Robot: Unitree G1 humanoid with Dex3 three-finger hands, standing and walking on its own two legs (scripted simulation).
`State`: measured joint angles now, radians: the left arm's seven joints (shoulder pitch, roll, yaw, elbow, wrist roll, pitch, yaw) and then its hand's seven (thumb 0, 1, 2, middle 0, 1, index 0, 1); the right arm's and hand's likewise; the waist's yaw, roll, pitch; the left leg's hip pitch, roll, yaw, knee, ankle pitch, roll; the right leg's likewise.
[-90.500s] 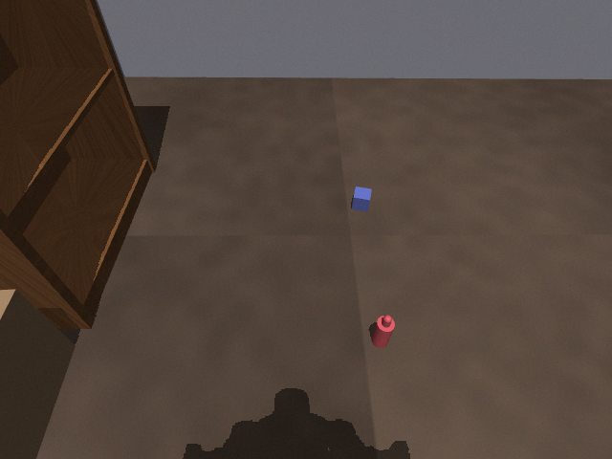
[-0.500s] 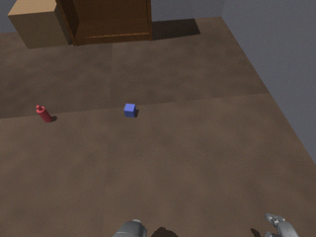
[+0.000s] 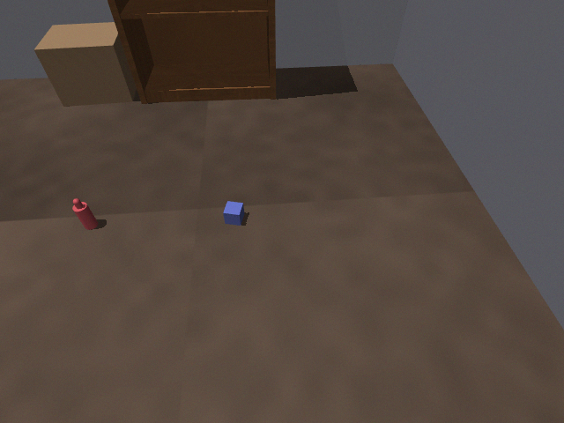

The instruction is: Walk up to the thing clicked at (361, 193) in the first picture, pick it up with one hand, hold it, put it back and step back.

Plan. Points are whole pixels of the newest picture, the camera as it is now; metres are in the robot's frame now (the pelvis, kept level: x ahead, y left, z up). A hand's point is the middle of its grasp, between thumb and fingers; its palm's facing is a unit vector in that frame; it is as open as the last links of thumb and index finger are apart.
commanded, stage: step back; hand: left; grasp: from above
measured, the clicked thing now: (234, 213) +1.10 +0.23 -0.73
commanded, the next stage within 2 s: stand in 0.56 s
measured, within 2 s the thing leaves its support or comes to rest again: neither
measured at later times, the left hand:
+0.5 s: hand out of the picture +0.13 +0.29 -0.15, palm faces +0.03 -0.93 -0.36, open 7.4 cm
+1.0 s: hand out of the picture +0.13 +0.26 -0.14, palm faces -0.02 -0.95 -0.32, open 7.4 cm
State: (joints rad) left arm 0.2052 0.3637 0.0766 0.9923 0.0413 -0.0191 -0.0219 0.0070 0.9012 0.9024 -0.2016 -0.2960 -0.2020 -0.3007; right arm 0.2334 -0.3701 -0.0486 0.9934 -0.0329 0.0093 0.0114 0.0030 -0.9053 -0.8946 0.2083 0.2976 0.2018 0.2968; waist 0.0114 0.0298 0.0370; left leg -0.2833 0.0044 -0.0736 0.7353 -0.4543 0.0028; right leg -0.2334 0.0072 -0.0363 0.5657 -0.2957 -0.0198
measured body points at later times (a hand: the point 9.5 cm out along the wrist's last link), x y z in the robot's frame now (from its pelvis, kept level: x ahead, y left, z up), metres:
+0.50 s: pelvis +0.05 +0.02 +0.00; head +0.07 +0.03 +0.45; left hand +0.13 +0.34 -0.13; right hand +0.17 -0.27 -0.12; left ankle +0.06 +0.14 -0.73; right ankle +0.02 -0.11 -0.73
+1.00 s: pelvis +0.04 +0.01 +0.02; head +0.05 +0.02 +0.47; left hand +0.13 +0.31 -0.11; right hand +0.12 -0.29 -0.11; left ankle +0.06 +0.14 -0.73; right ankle +0.02 -0.11 -0.73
